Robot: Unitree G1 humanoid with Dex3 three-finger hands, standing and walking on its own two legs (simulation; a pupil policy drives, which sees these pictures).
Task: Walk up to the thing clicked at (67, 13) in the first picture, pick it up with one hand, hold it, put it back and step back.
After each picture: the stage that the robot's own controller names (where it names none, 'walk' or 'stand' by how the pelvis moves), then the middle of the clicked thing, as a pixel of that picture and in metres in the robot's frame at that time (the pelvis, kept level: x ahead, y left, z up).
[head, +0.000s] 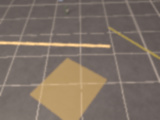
stand; (66, 10) +2.05 +0.33 -0.72
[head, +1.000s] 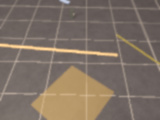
walk; (72, 13) +1.93 +0.28 -0.70
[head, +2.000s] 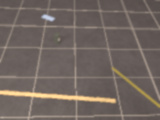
walk; (57, 38) +1.34 +0.27 -0.71
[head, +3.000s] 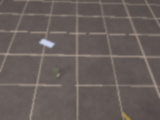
walk; (56, 73) +0.89 +0.25 -0.71
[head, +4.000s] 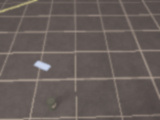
walk; (51, 104) +0.62 +0.27 -0.71
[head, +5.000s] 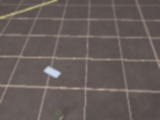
stand; (59, 115) +0.52 +0.25 -0.71
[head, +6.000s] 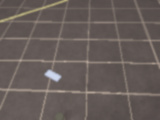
stand; (60, 119) +0.51 +0.23 -0.72
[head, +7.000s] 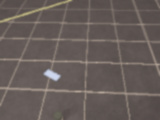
stand; (58, 118) +0.53 +0.24 -0.72
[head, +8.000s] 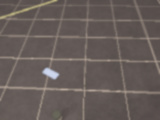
stand; (57, 117) +0.51 +0.25 -0.73
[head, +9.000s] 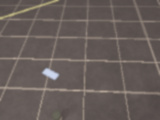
stand; (57, 117) +0.51 +0.25 -0.73
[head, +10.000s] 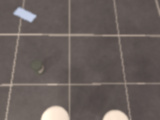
go down; (38, 68) +0.54 +0.29 -0.51
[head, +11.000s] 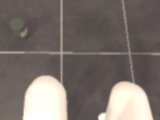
go down; (19, 30) +0.57 +0.35 -0.31
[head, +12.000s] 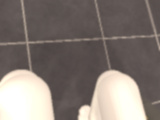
close in; out of the picture +0.53 +0.40 -0.24
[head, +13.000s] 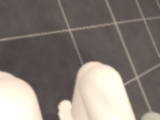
close; out of the picture +0.51 +0.42 -0.21
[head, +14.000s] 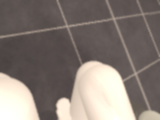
close; out of the picture +0.50 +0.43 -0.21
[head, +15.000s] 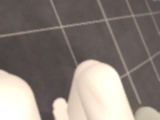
lift; out of the picture +0.49 +0.44 -0.21
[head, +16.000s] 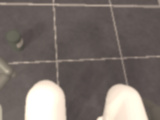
lift; (15, 41) +0.56 +0.37 -0.32
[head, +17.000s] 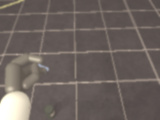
hold; (50, 112) +0.52 +0.27 -0.66
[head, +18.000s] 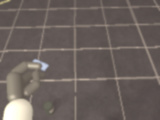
hold; (49, 108) +0.52 +0.29 -0.67
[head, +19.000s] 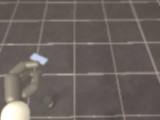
stand; (48, 102) +0.53 +0.28 -0.67
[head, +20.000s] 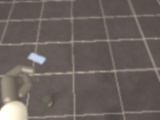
crouch; (47, 102) +0.53 +0.29 -0.67
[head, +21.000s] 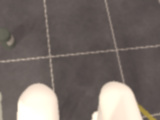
lower; (6, 39) +0.58 +0.35 -0.34
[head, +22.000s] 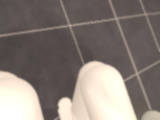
lower; out of the picture +0.51 +0.43 -0.22
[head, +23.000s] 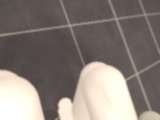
lower; out of the picture +0.50 +0.43 -0.22
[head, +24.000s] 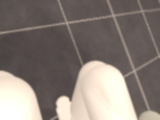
lower; out of the picture +0.50 +0.44 -0.22
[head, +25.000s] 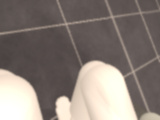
lower; out of the picture +0.50 +0.44 -0.22
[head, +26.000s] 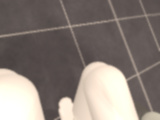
loosen; out of the picture +0.51 +0.44 -0.22
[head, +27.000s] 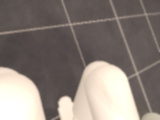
withdraw; out of the picture +0.51 +0.44 -0.22
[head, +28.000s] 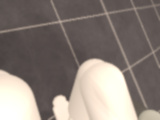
withdraw; out of the picture +0.50 +0.45 -0.21
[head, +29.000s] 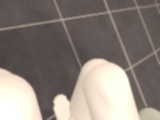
withdraw; out of the picture +0.50 +0.45 -0.21
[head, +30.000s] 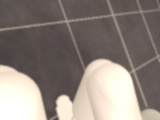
withdraw; out of the picture +0.50 +0.44 -0.20
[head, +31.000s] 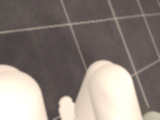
rise; out of the picture +0.50 +0.44 -0.21
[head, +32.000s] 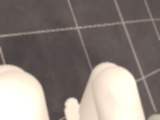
stand; out of the picture +0.50 +0.44 -0.21
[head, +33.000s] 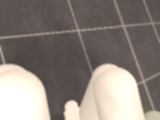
stand; out of the picture +0.50 +0.44 -0.20
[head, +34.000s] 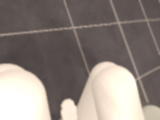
withdraw; out of the picture +0.50 +0.44 -0.20
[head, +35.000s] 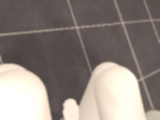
stand; out of the picture +0.50 +0.44 -0.20
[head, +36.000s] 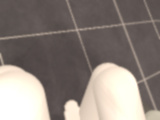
stand; out of the picture +0.50 +0.44 -0.20
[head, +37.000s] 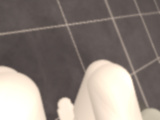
lift; out of the picture +0.49 +0.45 -0.20
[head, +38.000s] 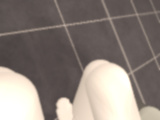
lift; out of the picture +0.49 +0.44 -0.20
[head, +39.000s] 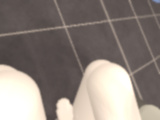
lift; out of the picture +0.50 +0.44 -0.20
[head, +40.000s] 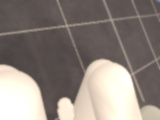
lift; out of the picture +0.50 +0.44 -0.20
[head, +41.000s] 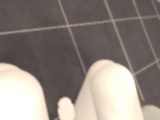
lift; out of the picture +0.50 +0.44 -0.20
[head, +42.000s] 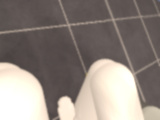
lift; out of the picture +0.50 +0.44 -0.20
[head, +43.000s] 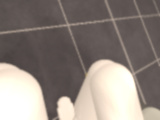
lift; out of the picture +0.50 +0.44 -0.20
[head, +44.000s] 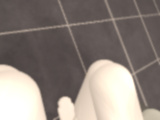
lift; out of the picture +0.50 +0.44 -0.21
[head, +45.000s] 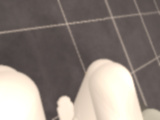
lift; out of the picture +0.50 +0.44 -0.21
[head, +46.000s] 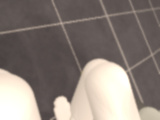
lift; out of the picture +0.49 +0.45 -0.21
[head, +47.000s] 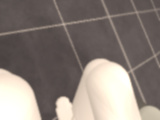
lift; out of the picture +0.49 +0.44 -0.20
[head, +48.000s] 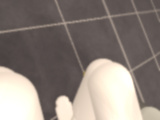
lift; out of the picture +0.49 +0.44 -0.20
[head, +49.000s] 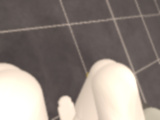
lift; out of the picture +0.50 +0.44 -0.20
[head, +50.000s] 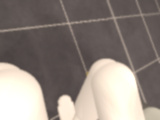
lift; out of the picture +0.50 +0.44 -0.21
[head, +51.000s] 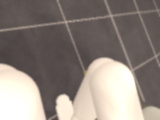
lift; out of the picture +0.50 +0.44 -0.21
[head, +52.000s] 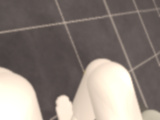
lift; out of the picture +0.49 +0.45 -0.21
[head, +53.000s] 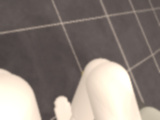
lift; out of the picture +0.49 +0.45 -0.20
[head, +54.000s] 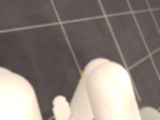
lift; out of the picture +0.49 +0.45 -0.20
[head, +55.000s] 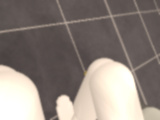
lift; out of the picture +0.50 +0.44 -0.20
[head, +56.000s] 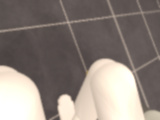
lift; out of the picture +0.50 +0.44 -0.21
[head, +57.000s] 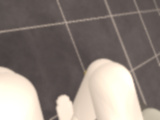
lift; out of the picture +0.49 +0.45 -0.21
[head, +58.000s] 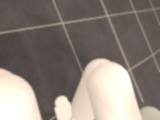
lift; out of the picture +0.49 +0.45 -0.21
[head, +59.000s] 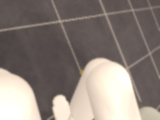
lift; out of the picture +0.49 +0.45 -0.21
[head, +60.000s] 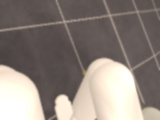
lift; out of the picture +0.50 +0.45 -0.21
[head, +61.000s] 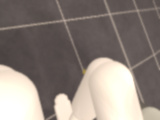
lift; out of the picture +0.50 +0.45 -0.21
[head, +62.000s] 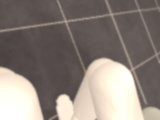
lift; out of the picture +0.49 +0.45 -0.21
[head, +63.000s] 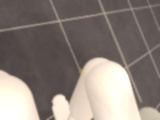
lift; out of the picture +0.49 +0.45 -0.21
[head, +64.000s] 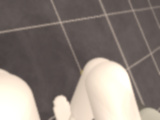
lift; out of the picture +0.49 +0.44 -0.21
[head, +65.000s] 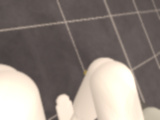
lift; out of the picture +0.50 +0.44 -0.20
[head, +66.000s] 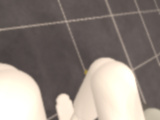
lift; out of the picture +0.50 +0.44 -0.21
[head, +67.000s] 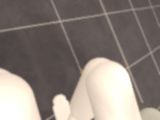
lift; out of the picture +0.50 +0.45 -0.21
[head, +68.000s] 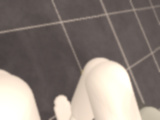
lift; out of the picture +0.49 +0.44 -0.21
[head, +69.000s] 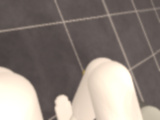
lift; out of the picture +0.50 +0.44 -0.21
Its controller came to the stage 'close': yes
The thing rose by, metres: 0.00
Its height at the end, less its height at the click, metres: +0.00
